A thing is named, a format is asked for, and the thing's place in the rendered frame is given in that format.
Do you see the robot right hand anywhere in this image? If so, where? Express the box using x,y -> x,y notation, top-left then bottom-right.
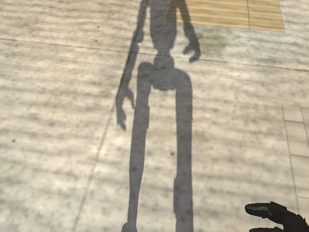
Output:
244,201 -> 309,232

